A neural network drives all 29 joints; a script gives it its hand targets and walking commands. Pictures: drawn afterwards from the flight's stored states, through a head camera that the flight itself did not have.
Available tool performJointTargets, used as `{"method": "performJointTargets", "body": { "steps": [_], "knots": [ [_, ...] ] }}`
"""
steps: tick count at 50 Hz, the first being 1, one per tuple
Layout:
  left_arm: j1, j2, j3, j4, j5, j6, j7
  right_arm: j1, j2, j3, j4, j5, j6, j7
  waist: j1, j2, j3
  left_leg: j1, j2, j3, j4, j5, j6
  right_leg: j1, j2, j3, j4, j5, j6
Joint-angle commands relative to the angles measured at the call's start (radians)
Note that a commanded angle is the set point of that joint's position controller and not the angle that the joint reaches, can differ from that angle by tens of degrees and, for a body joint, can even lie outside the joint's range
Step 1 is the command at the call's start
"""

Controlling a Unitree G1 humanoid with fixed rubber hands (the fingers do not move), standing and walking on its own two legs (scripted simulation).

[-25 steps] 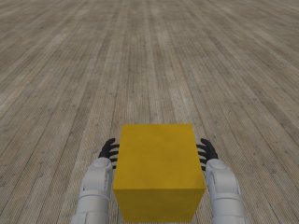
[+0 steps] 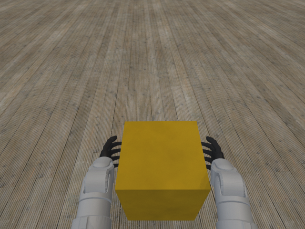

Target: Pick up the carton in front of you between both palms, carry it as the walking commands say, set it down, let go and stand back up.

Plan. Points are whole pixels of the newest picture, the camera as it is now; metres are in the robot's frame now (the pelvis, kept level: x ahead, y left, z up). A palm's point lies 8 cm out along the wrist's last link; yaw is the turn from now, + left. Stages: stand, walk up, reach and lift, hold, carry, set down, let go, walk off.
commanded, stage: hold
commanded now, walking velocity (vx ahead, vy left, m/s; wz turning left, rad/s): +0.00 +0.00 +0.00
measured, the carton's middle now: (160, 172) +0.30 +0.00 -0.03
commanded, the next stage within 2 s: set down in 0.70 s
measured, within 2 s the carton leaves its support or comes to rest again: neither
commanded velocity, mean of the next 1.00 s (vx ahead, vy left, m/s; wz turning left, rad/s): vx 0.00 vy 0.00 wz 0.00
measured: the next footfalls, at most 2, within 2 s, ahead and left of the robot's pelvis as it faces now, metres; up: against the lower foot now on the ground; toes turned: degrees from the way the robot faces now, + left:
none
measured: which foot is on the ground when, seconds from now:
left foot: down 0.00-1.00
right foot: down 0.00-1.00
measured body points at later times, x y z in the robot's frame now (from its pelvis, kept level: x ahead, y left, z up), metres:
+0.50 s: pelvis -0.01 +0.00 +0.01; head -0.05 -0.02 +0.45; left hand +0.28 +0.16 +0.04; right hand +0.29 -0.14 +0.04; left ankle -0.01 +0.09 -0.73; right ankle +0.06 -0.10 -0.73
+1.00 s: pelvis -0.03 -0.01 -0.01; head -0.03 -0.02 +0.44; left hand +0.30 +0.17 +0.02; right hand +0.33 -0.14 +0.02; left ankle -0.01 +0.09 -0.73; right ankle +0.06 -0.10 -0.73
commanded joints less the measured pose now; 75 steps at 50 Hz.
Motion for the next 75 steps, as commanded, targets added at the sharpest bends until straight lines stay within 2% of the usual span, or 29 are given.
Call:
{"method": "performJointTargets", "body": {
  "steps": [1,4,6,9,13,21,37,41,43,46,49,52,55,58,62,66,69,72,73,74,75],
  "knots": [
    [-0.479,-0.924,-0.536,-0.075,-0.260,-0.058,-0.219,-0.428,0.928,0.540,-0.082,0.259,-0.029,0.211,0.008,0.056,-0.163,0.021,-0.036,-0.244,-0.167,0.245,0.015,0.491,0.104,0.245,-0.061,0.220,-0.010],
    [-0.468,-0.913,-0.475,-0.018,-0.202,-0.067,-0.220,-0.456,0.912,0.518,-0.043,0.223,-0.037,0.210,0.012,0.017,-0.079,0.024,-0.042,-0.237,-0.191,0.147,0.012,0.469,0.100,0.243,-0.091,0.147,-0.001],
    [-0.482,-0.915,-0.481,-0.012,-0.218,-0.078,-0.223,-0.459,0.919,0.520,-0.049,0.220,-0.046,0.203,0.012,0.005,-0.078,-0.002,-0.037,-0.240,-0.192,0.130,0.022,0.511,0.095,0.250,-0.089,0.153,-0.001],
    [-0.487,-0.912,-0.493,-0.017,-0.234,-0.080,-0.224,-0.433,0.926,0.523,-0.059,0.214,-0.045,0.192,0.000,-0.009,-0.098,0.020,-0.036,-0.245,-0.186,0.170,0.022,0.540,0.091,0.251,-0.087,0.200,0.001],
    [-0.496,-0.885,-0.458,0.010,-0.218,-0.075,-0.223,-0.426,0.907,0.485,-0.031,0.190,-0.035,0.186,-0.008,-0.006,-0.035,0.004,-0.034,-0.245,-0.196,0.120,0.024,0.531,0.085,0.249,-0.097,0.157,-0.002],
    [-0.521,-0.894,-0.449,0.015,-0.208,-0.078,-0.220,-0.455,0.915,0.477,-0.017,0.196,-0.037,0.198,0.003,0.023,-0.027,-0.028,-0.028,-0.248,-0.208,0.079,0.028,0.566,0.080,0.246,-0.089,0.136,-0.003],
    [-0.562,-0.900,-0.442,0.030,-0.206,-0.087,-0.226,-0.501,0.921,0.475,-0.011,0.191,-0.040,0.206,0.003,0.013,-0.017,-0.067,-0.024,-0.244,-0.217,-0.017,0.037,0.567,0.078,0.243,-0.087,0.049,0.002],
    [-0.679,-0.882,-0.340,0.150,-0.154,-0.124,-0.235,-0.616,0.910,0.374,0.104,0.148,-0.072,0.207,-0.001,0.004,0.047,-0.120,-0.029,-0.232,-0.179,-0.120,0.048,0.505,0.075,0.250,-0.070,-0.099,0.000],
    [-0.764,-0.863,-0.247,0.247,-0.101,-0.160,-0.240,-0.711,0.899,0.280,0.194,0.108,-0.106,0.206,-0.004,0.001,0.059,-0.149,-0.037,-0.219,-0.137,-0.173,0.055,0.452,0.076,0.256,-0.048,-0.191,-0.001],
    [-0.857,-0.784,-0.083,0.383,-0.004,-0.219,-0.228,-0.805,0.841,0.118,0.328,0.032,-0.159,0.184,0.002,-0.012,0.078,-0.171,-0.056,-0.199,-0.044,-0.189,0.049,0.337,0.075,0.285,-0.026,-0.306,0.002],
    [-0.874,-0.700,0.035,0.451,0.074,-0.262,-0.206,-0.843,0.754,0.011,0.393,-0.035,-0.204,0.157,0.018,-0.016,0.088,-0.190,-0.068,-0.196,0.009,-0.160,0.041,0.249,0.084,0.291,-0.003,-0.323,0.009],
    [-0.833,-0.639,0.081,0.465,0.111,-0.313,-0.194,-0.797,0.683,-0.038,0.424,-0.081,-0.265,0.147,0.022,-0.008,0.035,-0.245,-0.079,-0.198,0.051,-0.082,0.038,0.181,0.096,0.278,0.055,-0.209,0.010],
    [-0.828,-0.618,0.046,0.436,0.091,-0.390,-0.195,-0.758,0.630,-0.054,0.433,-0.104,-0.357,0.139,-0.003,0.002,-0.055,-0.342,-0.091,-0.197,0.108,-0.002,0.027,0.098,0.122,0.252,0.155,-0.019,-0.001],
    [-0.829,-0.666,-0.041,0.425,0.031,-0.492,-0.207,-0.740,0.667,0.004,0.433,-0.085,-0.472,0.130,-0.035,0.002,-0.204,-0.431,-0.105,-0.194,0.193,0.112,0.000,0.049,0.133,0.254,0.244,0.161,0.000],
    [-0.867,-0.733,-0.201,0.430,-0.046,-0.611,-0.208,-0.812,0.754,0.160,0.397,-0.006,-0.599,0.120,-0.040,0.011,-0.467,-0.568,-0.123,-0.192,0.316,0.198,-0.023,0.004,0.138,0.266,0.384,0.290,0.009],
    [-0.903,-0.778,-0.365,0.374,-0.123,-0.648,-0.166,-0.908,0.798,0.354,0.308,0.102,-0.638,0.113,-0.033,0.019,-0.859,-0.643,-0.136,-0.200,0.430,0.313,-0.041,0.007,0.144,0.259,0.528,0.427,0.016],
    [-0.906,-0.776,-0.409,0.353,-0.149,-0.642,-0.130,-0.906,0.784,0.392,0.295,0.128,-0.630,0.116,-0.037,0.020,-0.956,-0.670,-0.135,-0.214,0.492,0.326,-0.050,-0.111,0.152,0.245,0.602,0.414,0.022],
    [-0.925,-0.794,-0.377,0.395,-0.138,-0.614,-0.122,-0.921,0.778,0.370,0.325,0.125,-0.601,0.140,-0.036,0.022,-0.865,-0.698,-0.133,-0.222,0.536,0.263,-0.050,-0.350,0.163,0.223,0.628,0.271,0.030],
    [-0.939,-0.810,-0.341,0.439,-0.118,-0.602,-0.123,-0.951,0.773,0.352,0.345,0.117,-0.588,0.151,-0.029,0.027,-0.808,-0.763,-0.133,-0.219,0.530,0.139,-0.049,-0.430,0.161,0.211,0.631,0.160,0.032],
    [-0.948,-0.810,-0.314,0.457,-0.099,-0.587,-0.127,-0.951,0.785,0.328,0.366,0.106,-0.573,0.162,-0.027,0.022,-0.751,-0.779,-0.135,-0.215,0.537,0.112,-0.046,-0.494,0.161,0.208,0.633,0.109,0.032],
    [-0.944,-0.832,-0.306,0.459,-0.095,-0.574,-0.131,-0.954,0.799,0.323,0.365,0.108,-0.562,0.172,-0.024,0.019,-0.750,-0.766,-0.138,-0.213,0.554,0.141,-0.045,-0.526,0.167,0.209,0.640,0.110,0.033]
  ]
}}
